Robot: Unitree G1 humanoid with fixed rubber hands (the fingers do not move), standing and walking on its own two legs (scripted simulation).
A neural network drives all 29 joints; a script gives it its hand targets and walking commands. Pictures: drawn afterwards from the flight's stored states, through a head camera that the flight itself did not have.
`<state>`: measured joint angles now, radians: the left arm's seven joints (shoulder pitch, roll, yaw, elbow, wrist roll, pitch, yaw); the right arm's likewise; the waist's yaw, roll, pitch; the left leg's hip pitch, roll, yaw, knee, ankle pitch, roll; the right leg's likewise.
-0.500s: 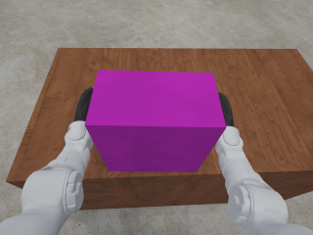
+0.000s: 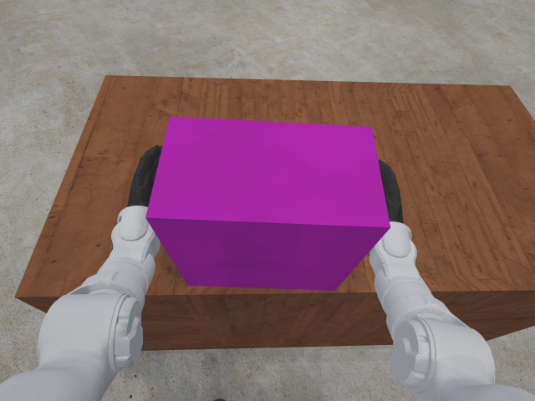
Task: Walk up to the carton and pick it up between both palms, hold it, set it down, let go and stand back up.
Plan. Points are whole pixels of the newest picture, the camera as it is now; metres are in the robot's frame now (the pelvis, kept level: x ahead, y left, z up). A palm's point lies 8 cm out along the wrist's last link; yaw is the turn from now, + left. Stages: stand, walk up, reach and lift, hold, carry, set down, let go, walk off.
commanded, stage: reach and lift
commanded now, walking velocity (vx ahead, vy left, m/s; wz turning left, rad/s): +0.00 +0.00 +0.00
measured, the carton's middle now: (266, 218) +0.40 +0.00 -0.01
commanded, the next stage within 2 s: none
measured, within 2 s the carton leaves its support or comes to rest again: leaves its support in 0.14 s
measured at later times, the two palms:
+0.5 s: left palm (136, 177) +0.41 +0.18 +0.09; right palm (400, 194) +0.38 -0.20 +0.08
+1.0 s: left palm (113, 166) +0.38 +0.19 +0.15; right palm (415, 179) +0.37 -0.19 +0.14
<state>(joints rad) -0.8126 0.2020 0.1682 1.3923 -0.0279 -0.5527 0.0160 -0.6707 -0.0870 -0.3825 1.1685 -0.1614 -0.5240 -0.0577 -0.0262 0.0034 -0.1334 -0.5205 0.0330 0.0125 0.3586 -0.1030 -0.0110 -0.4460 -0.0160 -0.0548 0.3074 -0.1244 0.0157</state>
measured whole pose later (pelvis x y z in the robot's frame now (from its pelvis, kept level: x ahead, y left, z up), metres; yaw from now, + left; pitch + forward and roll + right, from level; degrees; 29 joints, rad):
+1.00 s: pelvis +0.01 -0.01 +0.01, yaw +1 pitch -3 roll -1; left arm -0.54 0.10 0.27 0.37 0.13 0.36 -0.03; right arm -0.52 -0.12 -0.14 0.58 0.13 0.13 -0.08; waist -0.04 -0.04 -0.02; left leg -0.12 0.03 0.00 0.29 -0.13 -0.02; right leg -0.04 -0.02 -0.06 0.24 -0.15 0.01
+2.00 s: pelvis +0.01 +0.00 +0.01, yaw +0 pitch -5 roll -1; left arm -0.51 0.09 0.27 0.06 0.17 0.68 -0.04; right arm -0.56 -0.18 -0.07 0.41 0.26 0.37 -0.11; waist -0.08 -0.02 -0.03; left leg -0.07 0.03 0.02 0.30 -0.15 -0.02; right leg 0.01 -0.01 -0.05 0.23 -0.16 0.01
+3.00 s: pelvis +0.00 -0.01 +0.01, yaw +0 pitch -5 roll -1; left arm -0.62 0.11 0.32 0.06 0.19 0.81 -0.05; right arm -0.72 -0.20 -0.07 0.48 0.28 0.48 -0.11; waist -0.06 -0.03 -0.06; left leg -0.08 0.04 0.02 0.30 -0.13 -0.02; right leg 0.00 -0.01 -0.05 0.25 -0.15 0.01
